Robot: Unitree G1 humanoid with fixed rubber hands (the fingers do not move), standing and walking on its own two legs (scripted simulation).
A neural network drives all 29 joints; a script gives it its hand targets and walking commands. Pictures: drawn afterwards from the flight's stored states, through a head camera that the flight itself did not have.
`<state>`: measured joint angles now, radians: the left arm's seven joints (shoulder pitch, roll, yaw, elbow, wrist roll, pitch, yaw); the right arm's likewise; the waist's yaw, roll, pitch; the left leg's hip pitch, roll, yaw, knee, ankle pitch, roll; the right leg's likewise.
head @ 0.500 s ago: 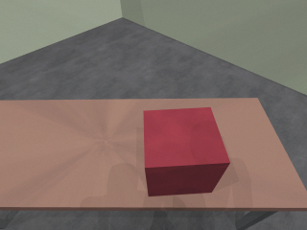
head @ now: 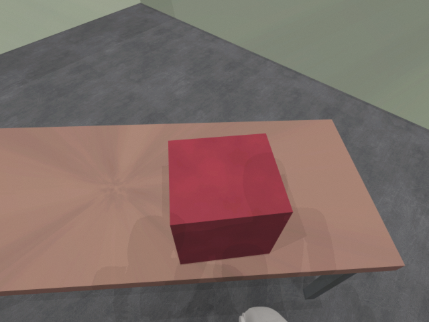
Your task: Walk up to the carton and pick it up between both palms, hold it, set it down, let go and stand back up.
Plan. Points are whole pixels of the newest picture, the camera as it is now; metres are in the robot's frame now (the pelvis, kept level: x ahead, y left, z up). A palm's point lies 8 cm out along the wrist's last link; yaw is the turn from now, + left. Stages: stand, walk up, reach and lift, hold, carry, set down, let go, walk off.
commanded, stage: walk up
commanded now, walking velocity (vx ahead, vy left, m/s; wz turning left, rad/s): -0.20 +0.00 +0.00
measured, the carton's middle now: (222, 200) +0.40 -0.02 -0.07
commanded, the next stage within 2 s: none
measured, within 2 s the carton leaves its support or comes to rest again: neither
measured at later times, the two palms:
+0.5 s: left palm out of the picture +0.01 +0.17 -0.15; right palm out of the picture +0.02 -0.27 -0.12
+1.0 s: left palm out of the picture -0.05 +0.15 -0.13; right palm out of the picture -0.05 -0.25 -0.13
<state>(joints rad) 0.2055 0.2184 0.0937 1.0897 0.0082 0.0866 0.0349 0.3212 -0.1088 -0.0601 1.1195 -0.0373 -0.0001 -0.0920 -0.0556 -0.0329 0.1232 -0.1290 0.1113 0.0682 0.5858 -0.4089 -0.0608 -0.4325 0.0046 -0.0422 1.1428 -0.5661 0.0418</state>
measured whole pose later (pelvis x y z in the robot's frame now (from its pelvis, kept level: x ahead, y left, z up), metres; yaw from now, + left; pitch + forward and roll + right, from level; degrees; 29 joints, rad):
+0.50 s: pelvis -0.04 -0.05 +0.01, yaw +0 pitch -3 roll +0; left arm 0.16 0.16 0.05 1.04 0.01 0.04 0.03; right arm 0.15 -0.12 -0.03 1.06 -0.01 0.02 -0.03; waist 0.02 -0.08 0.09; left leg -0.11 -0.04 0.04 0.51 -0.35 0.05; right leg -0.30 -0.03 -0.06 0.58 -0.29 -0.02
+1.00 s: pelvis -0.03 -0.05 +0.02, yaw +1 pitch -3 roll +0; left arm 0.26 0.10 0.02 1.19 0.01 0.00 0.04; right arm 0.28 -0.10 -0.01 1.17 -0.01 -0.02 -0.03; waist 0.00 0.01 0.06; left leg -0.02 -0.03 0.03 0.36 -0.29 0.05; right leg -0.14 -0.03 -0.01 0.40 -0.21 0.02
